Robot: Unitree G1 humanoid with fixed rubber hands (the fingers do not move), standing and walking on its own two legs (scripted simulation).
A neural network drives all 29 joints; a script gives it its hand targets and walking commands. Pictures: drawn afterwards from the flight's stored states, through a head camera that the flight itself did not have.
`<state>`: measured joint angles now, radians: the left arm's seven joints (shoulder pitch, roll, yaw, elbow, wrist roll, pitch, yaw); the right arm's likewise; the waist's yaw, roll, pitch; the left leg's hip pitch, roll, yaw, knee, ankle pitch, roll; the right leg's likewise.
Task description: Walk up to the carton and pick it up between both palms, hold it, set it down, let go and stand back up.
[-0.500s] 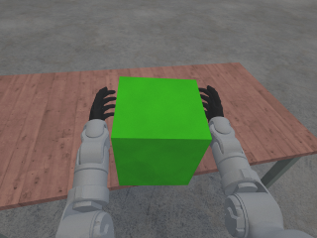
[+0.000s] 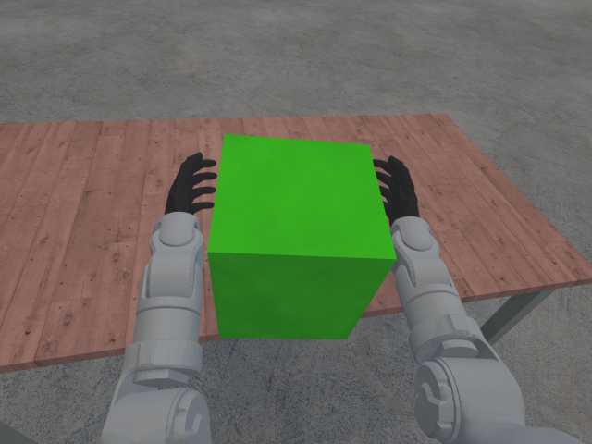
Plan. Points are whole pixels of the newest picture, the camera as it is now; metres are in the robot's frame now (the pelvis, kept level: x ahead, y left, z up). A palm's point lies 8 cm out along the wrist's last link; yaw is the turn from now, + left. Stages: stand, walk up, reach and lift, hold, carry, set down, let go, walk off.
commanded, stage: reach and lift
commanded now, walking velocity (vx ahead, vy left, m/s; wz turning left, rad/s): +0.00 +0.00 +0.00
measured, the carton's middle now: (290, 245) +0.38 -0.01 +0.06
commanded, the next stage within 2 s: none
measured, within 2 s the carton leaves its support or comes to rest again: neither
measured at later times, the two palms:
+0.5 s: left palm (164, 189) +0.36 +0.16 +0.18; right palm (401, 192) +0.38 -0.14 +0.18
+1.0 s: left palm (153, 154) +0.36 +0.16 +0.23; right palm (413, 152) +0.38 -0.14 +0.24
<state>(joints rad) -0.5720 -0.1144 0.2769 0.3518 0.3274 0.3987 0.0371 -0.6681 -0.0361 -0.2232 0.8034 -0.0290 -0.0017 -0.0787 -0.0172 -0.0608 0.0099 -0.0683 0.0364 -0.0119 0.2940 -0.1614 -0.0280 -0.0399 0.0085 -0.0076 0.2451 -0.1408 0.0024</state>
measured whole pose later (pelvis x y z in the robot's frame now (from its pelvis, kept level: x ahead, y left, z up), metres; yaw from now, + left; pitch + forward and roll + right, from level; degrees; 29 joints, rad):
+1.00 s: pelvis +0.00 +0.00 +0.00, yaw +2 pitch -8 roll -1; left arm -0.74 0.00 0.32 0.26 0.32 0.70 -0.04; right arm -0.88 -0.11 -0.03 0.75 0.22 0.27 -0.20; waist -0.09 -0.06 -0.01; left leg 0.00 0.03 -0.03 0.32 -0.18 -0.02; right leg 0.06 0.00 -0.05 0.24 -0.15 0.01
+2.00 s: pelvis +0.00 +0.00 +0.00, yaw +2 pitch -4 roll -1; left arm -0.97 0.08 0.34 0.44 0.24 0.86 -0.05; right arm -1.16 -0.22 0.05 0.88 0.40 0.54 -0.29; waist -0.08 -0.02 -0.15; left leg -0.09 0.04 -0.03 0.36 -0.20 -0.03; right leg -0.03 0.01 -0.03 0.26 -0.16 0.00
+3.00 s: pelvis +0.00 -0.01 +0.00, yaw +2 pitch -2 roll -1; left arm -1.11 0.13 0.34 0.61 0.22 0.89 -0.05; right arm -1.30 -0.25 0.06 1.01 0.43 0.62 -0.29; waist -0.06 -0.01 -0.22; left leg -0.14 0.04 -0.05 0.37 -0.19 -0.04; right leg -0.08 0.03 -0.02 0.28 -0.16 -0.01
